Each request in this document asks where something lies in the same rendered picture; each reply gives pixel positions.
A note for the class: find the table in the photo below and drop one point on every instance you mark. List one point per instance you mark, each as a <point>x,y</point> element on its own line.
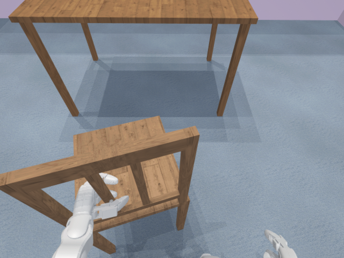
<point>134,11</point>

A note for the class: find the chair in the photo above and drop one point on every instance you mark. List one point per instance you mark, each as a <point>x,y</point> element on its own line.
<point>139,154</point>

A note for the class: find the right robot hand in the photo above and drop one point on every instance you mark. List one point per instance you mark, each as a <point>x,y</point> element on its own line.
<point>280,245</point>

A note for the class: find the left robot forearm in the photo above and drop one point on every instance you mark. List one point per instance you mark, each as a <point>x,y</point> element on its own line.
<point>77,237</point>

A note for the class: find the left robot hand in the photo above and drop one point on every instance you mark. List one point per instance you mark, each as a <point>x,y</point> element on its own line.
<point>87,197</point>

